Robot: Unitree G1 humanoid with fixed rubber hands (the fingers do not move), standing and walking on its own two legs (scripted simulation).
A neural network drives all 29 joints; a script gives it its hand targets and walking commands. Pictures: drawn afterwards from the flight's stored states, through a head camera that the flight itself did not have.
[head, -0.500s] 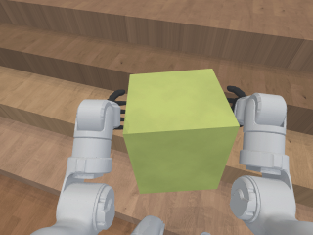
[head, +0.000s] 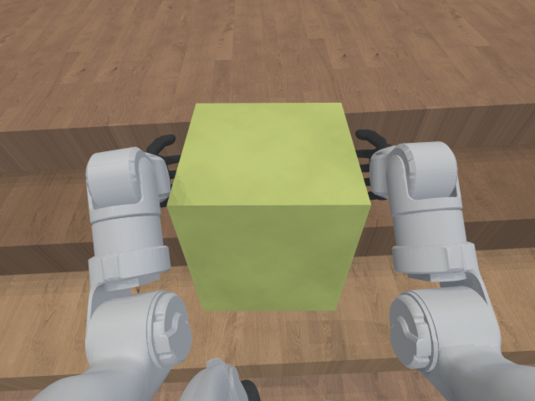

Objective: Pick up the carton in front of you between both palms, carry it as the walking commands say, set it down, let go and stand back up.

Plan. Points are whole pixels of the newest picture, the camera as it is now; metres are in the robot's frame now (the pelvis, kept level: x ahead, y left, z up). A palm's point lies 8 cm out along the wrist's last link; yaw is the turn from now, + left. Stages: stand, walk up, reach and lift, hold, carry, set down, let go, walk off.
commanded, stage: carry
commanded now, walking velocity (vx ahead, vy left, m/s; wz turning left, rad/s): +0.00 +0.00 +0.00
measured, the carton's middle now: (269, 211) +0.39 -0.04 +0.07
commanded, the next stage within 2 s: none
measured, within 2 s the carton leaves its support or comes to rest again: neither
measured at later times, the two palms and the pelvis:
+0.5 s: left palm (74, 114) +0.43 +0.17 +0.25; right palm (332, 75) +0.43 -0.13 +0.26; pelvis +0.09 +0.02 +0.09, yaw -1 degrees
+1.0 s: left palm (96, 122) +0.44 +0.16 +0.23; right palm (335, 93) +0.44 -0.14 +0.23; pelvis +0.10 +0.01 +0.09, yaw +0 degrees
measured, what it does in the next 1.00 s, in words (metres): climbs: right foot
